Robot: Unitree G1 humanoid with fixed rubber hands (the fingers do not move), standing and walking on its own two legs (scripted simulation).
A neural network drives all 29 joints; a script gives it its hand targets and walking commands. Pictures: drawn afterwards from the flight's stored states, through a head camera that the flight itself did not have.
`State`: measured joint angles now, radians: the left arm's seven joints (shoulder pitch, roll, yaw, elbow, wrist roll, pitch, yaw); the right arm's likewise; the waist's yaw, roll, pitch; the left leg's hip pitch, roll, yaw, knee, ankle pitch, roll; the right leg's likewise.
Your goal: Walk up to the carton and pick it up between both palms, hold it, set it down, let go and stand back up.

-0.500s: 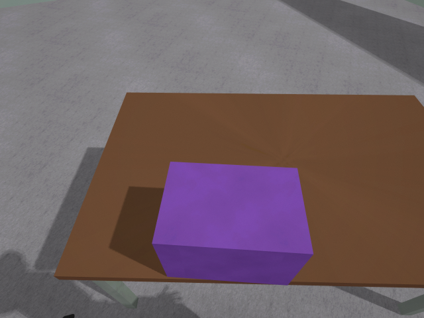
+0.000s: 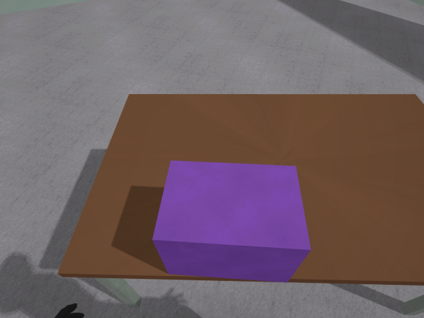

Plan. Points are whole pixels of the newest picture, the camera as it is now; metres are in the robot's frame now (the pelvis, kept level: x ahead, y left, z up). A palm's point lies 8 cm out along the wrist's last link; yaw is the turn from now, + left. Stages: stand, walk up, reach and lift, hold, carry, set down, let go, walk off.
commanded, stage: walk up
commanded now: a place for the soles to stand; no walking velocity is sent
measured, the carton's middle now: (229, 222) +0.36 -0.02 -0.10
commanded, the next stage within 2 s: none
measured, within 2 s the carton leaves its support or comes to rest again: neither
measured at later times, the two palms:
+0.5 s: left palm out of the picture +0.02 +0.31 -0.10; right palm out of the picture +0.01 -0.31 -0.12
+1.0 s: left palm out of the picture +0.03 +0.32 -0.10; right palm out of the picture +0.02 -0.30 -0.10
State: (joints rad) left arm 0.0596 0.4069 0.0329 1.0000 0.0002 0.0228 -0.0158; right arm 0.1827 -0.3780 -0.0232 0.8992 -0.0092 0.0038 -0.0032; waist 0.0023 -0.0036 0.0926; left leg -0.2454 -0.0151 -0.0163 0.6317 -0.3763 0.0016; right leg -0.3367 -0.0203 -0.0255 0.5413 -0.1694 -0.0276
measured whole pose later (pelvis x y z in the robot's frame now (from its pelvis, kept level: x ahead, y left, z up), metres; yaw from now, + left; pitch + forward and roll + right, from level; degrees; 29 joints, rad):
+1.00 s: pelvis -0.07 +0.01 +0.00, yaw +0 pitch -1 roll +0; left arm 0.10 0.39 0.03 1.01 0.00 -0.02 -0.02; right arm 0.18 -0.38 -0.03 0.89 -0.02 -0.01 0.01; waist 0.00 0.00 0.09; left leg -0.24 0.02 -0.02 0.55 -0.29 -0.01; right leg -0.26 0.02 0.06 0.57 -0.30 0.00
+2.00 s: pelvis -0.03 -0.05 +0.01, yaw -1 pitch +0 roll +2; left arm 0.28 0.39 0.03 0.93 0.00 -0.05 -0.01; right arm 0.23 -0.40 -0.06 0.89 -0.02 -0.03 0.01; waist 0.00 -0.01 0.06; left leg -0.39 0.01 -0.03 0.79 -0.50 -0.01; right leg -0.27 0.02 0.04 0.55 -0.28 -0.04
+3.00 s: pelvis -0.02 -0.02 +0.00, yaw -1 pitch -2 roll +0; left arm 0.12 0.39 0.03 1.03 0.00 -0.03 -0.01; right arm 0.18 -0.36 -0.02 0.90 -0.02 -0.02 0.01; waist 0.00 0.01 0.06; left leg -0.26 0.01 -0.02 0.53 -0.24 -0.01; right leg -0.22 0.02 0.05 0.53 -0.28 0.00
